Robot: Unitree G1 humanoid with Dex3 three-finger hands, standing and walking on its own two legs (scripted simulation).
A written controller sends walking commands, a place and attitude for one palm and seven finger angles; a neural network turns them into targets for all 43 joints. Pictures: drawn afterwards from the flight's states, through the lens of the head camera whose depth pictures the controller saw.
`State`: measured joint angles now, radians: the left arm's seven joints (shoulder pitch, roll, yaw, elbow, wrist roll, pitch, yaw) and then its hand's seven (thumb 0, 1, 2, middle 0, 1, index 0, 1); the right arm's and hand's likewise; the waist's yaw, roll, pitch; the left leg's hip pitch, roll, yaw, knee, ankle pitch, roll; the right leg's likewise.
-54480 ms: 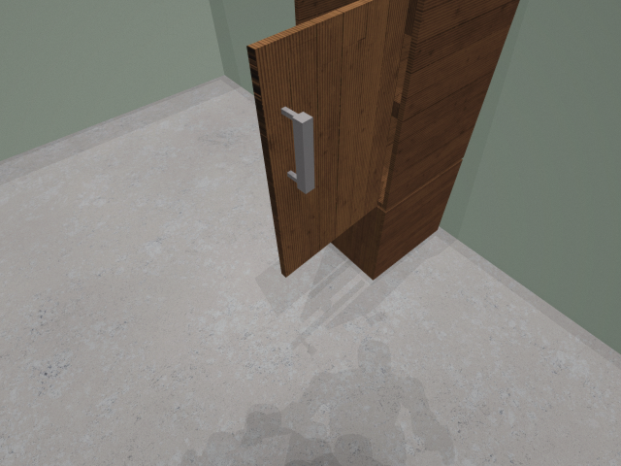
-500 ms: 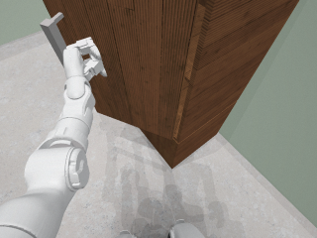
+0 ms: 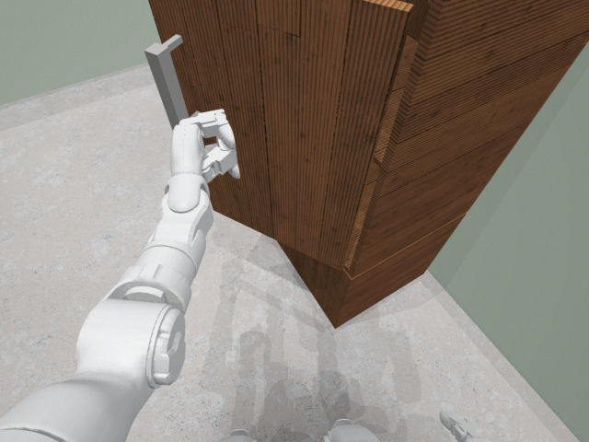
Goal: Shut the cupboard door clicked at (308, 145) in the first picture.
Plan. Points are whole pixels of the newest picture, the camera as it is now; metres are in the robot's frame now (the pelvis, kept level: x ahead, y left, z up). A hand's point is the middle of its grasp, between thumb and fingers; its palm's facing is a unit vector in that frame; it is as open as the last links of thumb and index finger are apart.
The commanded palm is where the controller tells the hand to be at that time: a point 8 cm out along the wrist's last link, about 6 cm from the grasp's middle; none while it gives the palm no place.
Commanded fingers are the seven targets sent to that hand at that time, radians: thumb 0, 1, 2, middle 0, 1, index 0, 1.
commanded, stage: draw the hand back to the body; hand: left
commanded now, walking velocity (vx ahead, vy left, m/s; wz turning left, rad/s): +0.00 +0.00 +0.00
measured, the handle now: (179, 88) +0.64 +0.16 +0.10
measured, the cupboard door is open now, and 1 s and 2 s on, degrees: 31 31 31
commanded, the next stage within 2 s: step back with the hand held close in 1.54 s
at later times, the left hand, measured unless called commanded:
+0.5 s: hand (143, 205) +0.36 +0.15 +0.15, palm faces +0.03 -1.00 -0.05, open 3.1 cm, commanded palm +0.32 +0.21 +0.16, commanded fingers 0.00 0.90 0.90 -1.08 -1.26 -1.08 -1.26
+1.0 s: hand out of the picture +0.24 +0.25 +0.19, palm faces +0.35 -0.87 -0.33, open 4.8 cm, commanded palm +0.19 +0.30 +0.20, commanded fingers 0.00 0.90 0.90 -0.39 -0.51 -0.39 -0.51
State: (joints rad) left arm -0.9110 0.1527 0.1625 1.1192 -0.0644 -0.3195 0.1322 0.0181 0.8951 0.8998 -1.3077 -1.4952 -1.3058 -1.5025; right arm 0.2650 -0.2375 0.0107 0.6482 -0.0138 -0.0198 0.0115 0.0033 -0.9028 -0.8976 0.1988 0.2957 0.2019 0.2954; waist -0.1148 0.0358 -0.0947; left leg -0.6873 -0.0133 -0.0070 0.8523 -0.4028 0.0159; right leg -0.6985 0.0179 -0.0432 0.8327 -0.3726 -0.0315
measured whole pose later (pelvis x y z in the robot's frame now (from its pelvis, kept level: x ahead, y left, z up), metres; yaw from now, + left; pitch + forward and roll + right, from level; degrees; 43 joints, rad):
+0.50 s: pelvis +0.01 +0.01 +0.03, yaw -1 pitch +3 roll +0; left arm -0.25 0.19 0.11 0.31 -0.16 -0.11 -0.03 0.02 0.90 0.90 -1.27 -1.46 -1.27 -1.46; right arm 0.24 -0.27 0.01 0.60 0.05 -0.04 -0.05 0.01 -0.90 -0.90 0.20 0.30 0.20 0.30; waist -0.01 0.05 -0.07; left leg -0.36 -0.02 0.02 0.66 -0.35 0.03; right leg -0.38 0.02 -0.02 0.64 -0.32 -0.02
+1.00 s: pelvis +0.02 +0.02 +0.05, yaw +0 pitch -4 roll +0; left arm 0.30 0.31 0.21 -0.25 -0.07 -0.04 0.08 0.02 0.89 0.90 -0.67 -0.79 -0.66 -0.80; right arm 0.19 -0.21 0.06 0.61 0.01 -0.01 -0.07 0.01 -0.90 -0.90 0.20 0.30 0.21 0.30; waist 0.05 0.09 0.00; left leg -0.09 -0.04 -0.01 0.42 -0.26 0.04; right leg -0.10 -0.01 -0.03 0.41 -0.23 0.00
